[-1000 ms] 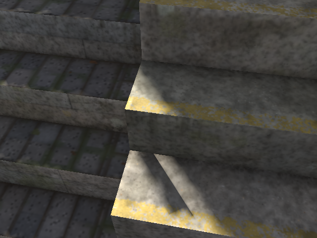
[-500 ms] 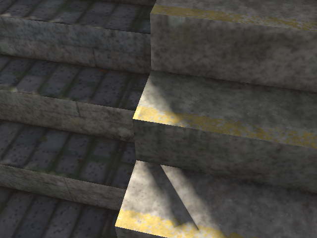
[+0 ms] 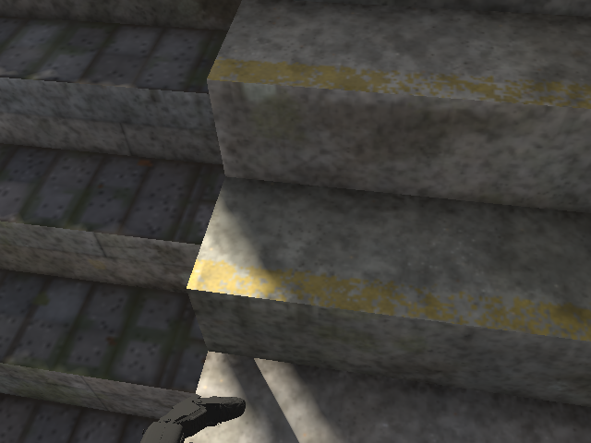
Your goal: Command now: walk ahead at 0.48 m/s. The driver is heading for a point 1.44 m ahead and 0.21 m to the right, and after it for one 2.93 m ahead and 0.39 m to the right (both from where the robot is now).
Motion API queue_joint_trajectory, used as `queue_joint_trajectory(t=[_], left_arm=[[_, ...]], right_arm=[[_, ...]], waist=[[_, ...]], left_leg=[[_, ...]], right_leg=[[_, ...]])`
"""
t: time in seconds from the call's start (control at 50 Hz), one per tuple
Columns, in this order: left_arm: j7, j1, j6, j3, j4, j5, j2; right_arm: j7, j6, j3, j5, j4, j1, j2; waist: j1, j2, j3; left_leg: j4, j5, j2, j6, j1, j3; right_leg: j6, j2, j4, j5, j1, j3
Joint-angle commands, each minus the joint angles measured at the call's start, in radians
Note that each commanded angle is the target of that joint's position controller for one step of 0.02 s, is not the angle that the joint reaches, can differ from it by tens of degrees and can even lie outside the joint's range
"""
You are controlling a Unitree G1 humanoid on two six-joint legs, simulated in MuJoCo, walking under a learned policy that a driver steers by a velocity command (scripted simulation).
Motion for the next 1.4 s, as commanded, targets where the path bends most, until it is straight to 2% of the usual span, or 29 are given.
queue_joint_trajectory(t=[0.02, 0.06, 0.1, 0.16, 0.28, 0.38, 0.46, 0.48, 0.5, 0.52, 0.56, 0.58, 0.68, 0.78, 0.86, 0.9, 0.92, 0.96, 0.98, 1.02, 1.04, 1.08, 1.14, 1.16, 1.18, 1.2, 1.26, 1.32, 1.4], left_arm=[[-0.001, 0.47, 0.038, 0.165, 0.214, 0.07, 0.336], [-0.061, 0.374, 0.055, 0.125, 0.278, 0.025, 0.17], [-0.066, 0.263, 0.045, 0.097, 0.289, -0.009, 0.064], [-0.039, 0.214, 0.035, 0.103, 0.289, -0.026, 0.1], [0.02, 0.313, 0.036, 0.124, 0.211, 0.025, 0.192], [0.07, 0.262, 0.086, 0.172, 0.123, -0.033, 0.285], [0.056, 0.314, 0.101, 0.165, 0.094, -0.038, 0.198], [0.055, 0.23, 0.112, 0.142, 0.022, -0.05, 0.141], [0.034, 0.313, 0.109, 0.132, -0.008, -0.033, 0.113], [0.038, 0.374, 0.101, 0.137, -0.022, -0.032, 0.12], [0.041, 0.502, 0.111, 0.145, -0.018, -0.05, 0.147], [0.028, 0.471, 0.11, 0.14, -0.018, -0.026, 0.186], [-0.015, 0.456, 0.063, 0.164, 0.075, -0.027, 0.23], [-0.011, 0.412, 0.077, 0.151, 0.078, 0.01, 0.177], [-0.012, 0.727, 0.093, 0.098, 0.202, 0.071, 0.108], [-0.03, 0.402, 0.042, 0.068, 0.167, 0.066, 0.06], [-0.046, 0.248, 0.029, 0.048, 0.12, 0.058, 0.055], [-0.04, 0.322, 0.013, 0.096, 0.079, 0.021, 0.249], [-0.003, 0.409, 0.021, 0.156, 0.098, -0.023, 0.392], [0.049, 0.245, -0.004, 0.203, -0.008, 0.002, 0.463], [0.052, 0.191, 0.003, 0.192, -0.061, -0.009, 0.398], [0.076, 0.281, 0.043, 0.173, -0.077, -0.022, 0.352], [0.049, 0.078, 0.045, 0.178, -0.073, -0.017, 0.344], [0.041, 0.07, 0.036, 0.156, -0.043, -0.04, 0.256], [0.023, 0.085, 0.014, 0.12, -0.065, -0.056, 0.107], [0.006, 0.295, -0.016, 0.104, -0.029, -0.091, 0.04], [0.0, 0.158, -0.007, 0.084, -0.115, -0.047, 0.057], [0.009, 0.232, 0.031, 0.092, -0.074, -0.018, 0.091], [0.034, 0.187, 0.04, 0.107, -0.036, -0.036, 0.11]], right_arm=[[0.056, -0.032, -0.024, 0.004, 0.002, 0.289, -0.02], [0.068, -0.059, 0.014, -0.007, -0.172, -0.136, 0.129], [0.044, -0.008, 0.012, -0.006, -0.232, -0.119, 0.104], [0.029, 0.035, 0.015, -0.03, -0.23, -0.004, 0.076], [-0.047, 0.06, 0.017, -0.005, -0.29, -0.077, 0.038], [-0.084, 0.081, 0.013, -0.001, -0.258, -0.043, 0.016], [-0.05, 0.088, -0.002, 0.029, -0.131, 0.106, 0.054], [-0.037, 0.079, 0.022, 0.014, -0.134, 0.11, 0.096], [-0.017, 0.044, 0.025, -0.093, -0.241, -0.038, 0.053], [-0.003, -0.008, 0.017, -0.178, -0.296, -0.11, -0.066], [-0.051, -0.016, 0.07, -0.112, -0.446, -0.373, 0.011], [-0.081, -0.027, 0.071, -0.049, -0.447, -0.268, 0.031], [-0.096, -0.108, 0.047, -0.091, -0.459, -0.034, -0.042], [-0.098, -0.07, 0.023, -0.07, -0.561, -0.109, -0.042], [-0.069, -0.018, 0.057, -0.013, -0.659, -0.439, 0.067], [-0.035, 0.046, 0.092, 0.027, -0.648, -0.214, 0.19], [-0.034, 0.074, 0.086, 0.004, -0.647, -0.107, 0.187], [-0.01, 0.048, 0.072, 0.003, -0.701, -0.163, 0.16], [-0.023, 0.029, 0.064, 0.016, -0.719, -0.082, 0.088], [-0.017, 0.059, 0.003, 0.046, -0.692, -0.064, -0.063], [-0.011, 0.084, -0.001, 0.036, -0.707, -0.214, -0.076], [-0.015, 0.122, 0.01, 0.024, -0.7, -0.41, -0.012], [0.018, 0.131, -0.038, 0.011, -0.555, -0.062, -0.011], [0.031, 0.123, -0.083, 0.009, -0.425, 0.199, -0.068], [0.047, 0.112, -0.065, -0.041, -0.363, 0.189, -0.1], [0.025, 0.059, -0.041, -0.085, -0.394, 0.16, -0.122], [-0.008, 0.01, 0.016, -0.056, -0.419, -0.028, 0.019], [-0.03, -0.02, 0.043, -0.107, -0.438, -0.129, 0.009], [-0.034, -0.049, 0.031, -0.088, -0.355, 0.011, -0.052]], waist=[[-0.017, -0.515, -0.54], [-0.018, -0.172, -0.188], [-0.1, -0.166, -0.046], [-0.156, -0.167, 0.035], [-0.084, -0.256, 0.055], [-0.089, -0.331, 0.016], [-0.062, -0.115, 0.087], [-0.064, -0.086, 0.099], [0.006, 0.14, -0.023], [0.043, 0.161, -0.113], [0.17, 0.02, -0.143], [0.101, -0.065, -0.089], [0.001, -0.061, -0.123], [-0.035, 0.028, -0.058], [0.146, -0.054, -0.011], [-0.09, -0.351, 0.062], [-0.189, -0.287, 0.068], [-0.159, -0.151, 0.024], [-0.164, -0.18, -0.062], [-0.17, -0.18, -0.147], [-0.119, -0.013, -0.116], [0.005, -0.048, 0.057], [-0.185, -0.311, -0.011], [-0.265, -0.199, -0.049], [-0.175, 0.275, 0.026], [-0.06, 0.336, -0.044], [-0.003, 0.062, 0.105], [0.037, -0.021, 0.028], [-0.041, -0.047, 0.035]], left_leg=[[1.081, -0.145, -0.244, 0.071, -0.294, -0.251], [1.296, -0.255, -0.238, 0.068, -0.493, -0.135], [1.449, -0.279, -0.209, 0.04, -0.598, -0.092], [1.405, -0.174, -0.204, -0.011, -0.677, -0.052], [1.281, -0.261, -0.191, -0.108, -0.796, -0.017], [0.588, -0.544, -0.211, -0.124, -0.263, 0.108], [0.074, -0.426, -0.198, -0.057, -0.107, 0.154], [-0.113, -0.25, -0.045, -0.012, -0.14, -0.043], [-0.014, -0.195, -0.03, 0.031, -0.224, -0.085], [-0.058, -0.366, 0.174, 0.167, -0.435, -0.446], [0.076, -0.443, 0.086, 0.007, -0.414, -0.321], [0.103, -0.539, 0.091, -0.019, -0.364, -0.335], [0.151, -0.636, 0.073, 0.097, -0.239, -0.271], [0.312, -0.685, 0.112, 0.105, -0.463, -0.293], [0.648, -0.681, -0.078, -0.088, -0.83, 0.061], [1.416, -0.818, -0.154, -0.095, -0.766, 0.152], [1.665, -0.894, -0.19, -0.094, -0.795, 0.055], [2.006, -0.879, -0.264, -0.178, -1.105, -0.129], [1.976, -0.911, -0.138, -0.188, -1.316, -0.282], [1.649, -0.528, 0.008, -0.202, -1.127, -0.297], [1.191, -0.388, 0.056, -0.203, -1.013, -0.24], [0.763, -0.505, -0.024, -0.195, -0.703, 0.0], [0.337, -0.573, -0.049, -0.052, -0.094, 0.089], [0.114, -0.547, -0.096, 0.001, 0.062, 0.028], [0.24, -0.023, -0.072, 0.067, 0.044, -0.141], [0.044, -0.309, 0.108, 0.176, -0.199, -0.68], [-0.071, -0.856, 0.11, 0.07, -0.373, -0.482], [-0.041, -0.777, 0.093, 0.065, -0.504, -0.335], [-0.044, -0.768, 0.12, 0.088, -0.348, -0.292]], right_leg=[[-0.169, -0.266, -0.841, -0.34, 0.906, 0.738], [-0.032, -0.133, -0.7, 0.054, 0.555, 0.257], [-0.033, -0.151, -0.807, -0.229, 0.286, 0.389], [-0.057, -0.164, -0.948, -0.327, 0.248, 0.45], [-0.149, -0.255, -1.1, -0.416, 0.253, 0.566], [-0.092, -0.187, -1.233, -0.331, 0.199, 0.322], [-0.128, -0.171, -0.87, -0.385, 0.291, 0.227], [-0.068, -0.128, -0.59, -0.266, 0.281, 0.186], [0.038, 0.026, -0.032, -0.073, 0.305, -0.001], [0.094, 0.05, 0.523, 0.009, 0.24, 0.098], [0.159, 0.008, 0.797, 0.074, 0.209, 0.302], [0.163, -0.027, 0.67, 0.118, 0.097, 0.349], [0.156, -0.037, 0.242, 0.381, 0.286, 0.145], [0.083, -0.118, -0.098, 0.333, 0.409, 0.102], [-0.054, -0.123, -0.778, 0.593, 0.758, -0.11], [-0.082, -0.159, -1.195, 0.817, 0.603, -0.117], [-0.095, -0.205, -1.295, 0.848, 0.595, -0.091], [-0.101, -0.398, -0.949, 1.256, 0.778, 0.122], [-0.181, -0.581, -0.983, 1.065, 0.994, 0.293], [-0.18, -0.668, -1.052, 0.443, 0.998, 0.524], [-0.162, -0.6, -1.088, 0.105, 0.927, 0.493], [-0.131, -0.512, -1.273, -0.046, 0.762, 0.356], [-0.124, -0.426, -1.029, 0.587, 0.609, 0.116], [-0.109, -0.283, -0.564, 0.741, 0.556, -0.004], [-0.001, -0.008, 0.174, -0.066, 0.187, -0.07], [0.029, 0.081, 0.581, 0.05, 0.127, 0.288], [0.054, 0.012, 0.661, 0.268, -0.117, 0.251], [0.098, 0.046, 0.831, 0.48, -0.046, 0.205], [0.094, 0.029, 0.889, 0.493, -0.199, 0.21]])
Keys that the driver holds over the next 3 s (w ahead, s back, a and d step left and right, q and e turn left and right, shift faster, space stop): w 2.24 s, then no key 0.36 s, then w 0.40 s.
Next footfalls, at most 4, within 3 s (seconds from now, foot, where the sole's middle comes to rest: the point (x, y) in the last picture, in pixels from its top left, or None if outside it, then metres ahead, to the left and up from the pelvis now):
0.48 left None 0.07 0.08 -0.63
0.94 right None -0.22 -0.18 -0.85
1.16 left None -0.13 0.10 -0.85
1.94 right None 0.00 -0.31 -0.64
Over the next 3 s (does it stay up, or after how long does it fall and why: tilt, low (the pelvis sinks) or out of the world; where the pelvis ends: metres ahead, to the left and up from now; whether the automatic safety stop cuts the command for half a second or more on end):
stays up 0.04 0.02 0.05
